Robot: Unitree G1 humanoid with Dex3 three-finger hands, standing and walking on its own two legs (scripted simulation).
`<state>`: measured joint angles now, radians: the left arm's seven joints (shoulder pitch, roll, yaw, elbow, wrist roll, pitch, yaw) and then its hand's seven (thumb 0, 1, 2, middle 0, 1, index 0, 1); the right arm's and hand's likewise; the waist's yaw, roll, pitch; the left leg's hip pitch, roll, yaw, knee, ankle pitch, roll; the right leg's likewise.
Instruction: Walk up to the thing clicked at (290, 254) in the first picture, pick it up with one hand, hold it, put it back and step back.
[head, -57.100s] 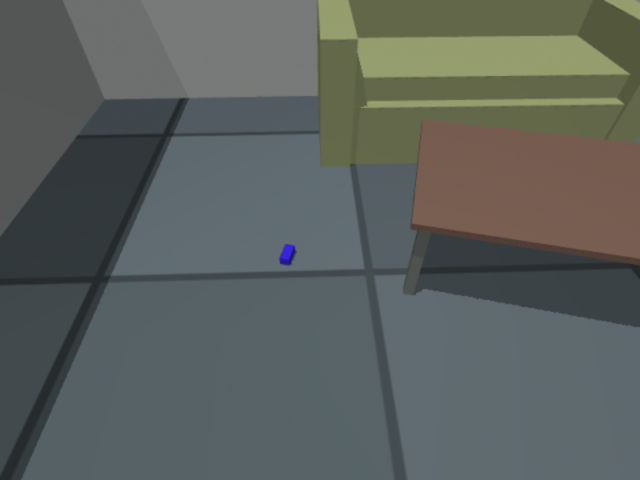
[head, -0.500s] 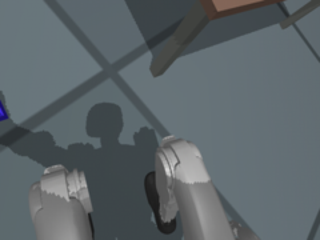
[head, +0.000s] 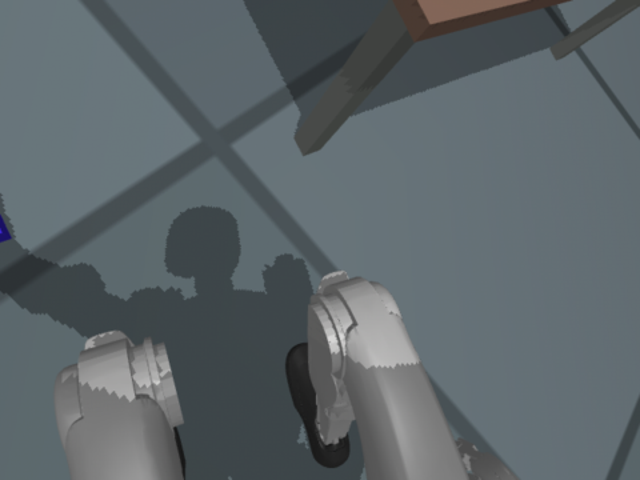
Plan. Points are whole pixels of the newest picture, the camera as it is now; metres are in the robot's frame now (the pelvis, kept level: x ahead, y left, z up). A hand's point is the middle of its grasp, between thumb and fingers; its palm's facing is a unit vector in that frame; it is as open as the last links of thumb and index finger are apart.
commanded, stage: rise first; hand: left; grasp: from above
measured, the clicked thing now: out of the picture +0.50 +0.33 -0.30
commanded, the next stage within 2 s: none
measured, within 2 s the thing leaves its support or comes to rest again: neither
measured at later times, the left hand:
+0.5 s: hand out of the picture +0.45 +0.36 -0.18, palm faces -0.42 -0.15 -0.89, open 14.4 cm
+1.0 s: hand out of the picture +0.46 +0.36 -0.18, palm faces -0.43 -0.15 -0.89, open 14.4 cm
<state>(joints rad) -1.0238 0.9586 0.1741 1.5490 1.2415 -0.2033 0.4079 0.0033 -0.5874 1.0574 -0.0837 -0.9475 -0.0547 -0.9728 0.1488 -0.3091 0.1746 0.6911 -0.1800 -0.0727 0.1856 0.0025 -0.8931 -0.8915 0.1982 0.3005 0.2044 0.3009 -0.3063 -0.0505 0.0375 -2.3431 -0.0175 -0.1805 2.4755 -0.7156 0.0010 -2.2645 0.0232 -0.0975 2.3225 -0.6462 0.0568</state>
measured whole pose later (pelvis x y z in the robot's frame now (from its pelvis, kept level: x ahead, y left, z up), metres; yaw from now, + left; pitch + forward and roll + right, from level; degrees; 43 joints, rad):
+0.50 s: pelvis +0.00 +0.00 +0.00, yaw +0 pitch +33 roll -12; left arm -1.02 0.95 0.16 1.53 1.24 -0.20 0.38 0.00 -0.59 1.06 -0.08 -0.96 -0.06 -0.98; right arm 0.16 -0.31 0.17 0.68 -0.17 -0.07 0.19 0.00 -0.89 -0.89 0.20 0.30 0.20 0.30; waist -0.31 -0.04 0.03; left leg -2.34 -0.02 -0.18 2.47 -0.71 0.00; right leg -2.26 0.02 -0.10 2.32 -0.64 0.06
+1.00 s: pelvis +0.00 +0.00 +0.00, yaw +1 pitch +33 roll -11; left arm -1.03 0.94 0.15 1.51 1.23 -0.19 0.36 0.00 -0.58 1.06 -0.09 -0.96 -0.06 -0.98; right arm 0.17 -0.31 0.17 0.68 -0.16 -0.07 0.19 0.00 -0.89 -0.89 0.20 0.30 0.20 0.30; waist -0.30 -0.04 0.03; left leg -2.34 -0.02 -0.17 2.46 -0.70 0.00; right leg -2.26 0.02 -0.09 2.32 -0.64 0.06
